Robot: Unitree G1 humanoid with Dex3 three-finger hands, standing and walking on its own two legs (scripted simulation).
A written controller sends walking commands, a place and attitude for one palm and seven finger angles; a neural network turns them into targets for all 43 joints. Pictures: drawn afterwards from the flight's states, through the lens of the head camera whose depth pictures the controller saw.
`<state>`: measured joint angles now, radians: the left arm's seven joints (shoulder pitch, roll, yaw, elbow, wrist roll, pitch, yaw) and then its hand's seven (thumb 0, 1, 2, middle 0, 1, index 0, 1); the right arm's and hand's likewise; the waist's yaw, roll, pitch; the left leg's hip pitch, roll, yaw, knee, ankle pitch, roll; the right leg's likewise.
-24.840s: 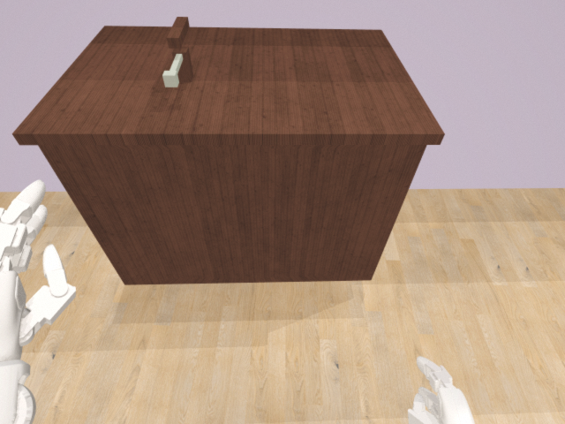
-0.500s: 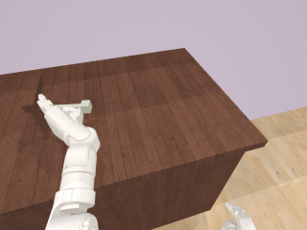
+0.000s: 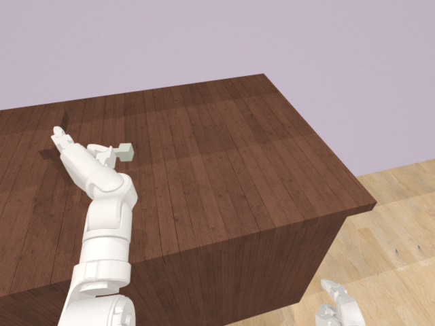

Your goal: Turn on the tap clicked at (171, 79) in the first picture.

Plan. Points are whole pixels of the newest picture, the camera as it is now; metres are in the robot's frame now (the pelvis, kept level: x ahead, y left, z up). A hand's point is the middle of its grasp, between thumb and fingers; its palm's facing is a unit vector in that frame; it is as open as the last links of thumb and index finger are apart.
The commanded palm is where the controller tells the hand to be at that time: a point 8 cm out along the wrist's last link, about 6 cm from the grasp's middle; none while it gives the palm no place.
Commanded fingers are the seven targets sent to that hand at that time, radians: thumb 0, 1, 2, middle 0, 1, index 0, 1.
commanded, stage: lift the hand up off the lever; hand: left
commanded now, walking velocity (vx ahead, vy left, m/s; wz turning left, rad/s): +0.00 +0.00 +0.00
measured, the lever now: (125, 152) +0.43 +0.25 +0.10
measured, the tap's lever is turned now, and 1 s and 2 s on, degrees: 77 77 77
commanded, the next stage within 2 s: draw the hand back beside the body in 0.72 s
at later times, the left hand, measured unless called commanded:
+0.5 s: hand (107, 145) +0.37 +0.25 +0.17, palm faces +0.80 -0.60 +0.00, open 7.8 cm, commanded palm +0.30 +0.25 +0.17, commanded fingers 0.00 0.90 0.90 -0.15 -0.15 -0.15 -0.15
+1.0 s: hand (126, 150) +0.34 +0.20 +0.18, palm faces +0.43 -0.90 -0.05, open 7.8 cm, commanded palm +0.28 +0.26 +0.17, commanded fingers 0.00 0.90 0.90 -0.16 -0.18 -0.16 -0.18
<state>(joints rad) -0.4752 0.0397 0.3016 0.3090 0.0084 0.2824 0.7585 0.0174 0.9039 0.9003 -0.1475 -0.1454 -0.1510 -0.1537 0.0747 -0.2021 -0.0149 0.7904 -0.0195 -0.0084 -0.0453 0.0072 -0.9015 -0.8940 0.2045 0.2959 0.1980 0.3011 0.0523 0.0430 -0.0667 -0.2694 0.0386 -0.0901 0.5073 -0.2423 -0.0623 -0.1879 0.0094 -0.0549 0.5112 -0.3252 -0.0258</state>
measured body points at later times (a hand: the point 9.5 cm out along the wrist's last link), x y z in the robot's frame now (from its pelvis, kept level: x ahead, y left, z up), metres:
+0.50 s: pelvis +0.02 +0.01 +0.00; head -0.01 -0.01 +0.45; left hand +0.32 +0.27 +0.17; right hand +0.23 -0.21 -0.09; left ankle +0.02 +0.16 -0.73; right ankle -0.03 -0.10 -0.73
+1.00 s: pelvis +0.00 +0.01 +0.00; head -0.04 -0.01 +0.45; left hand +0.31 +0.24 +0.19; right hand +0.20 -0.20 -0.08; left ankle +0.02 +0.16 -0.73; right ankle -0.03 -0.10 -0.73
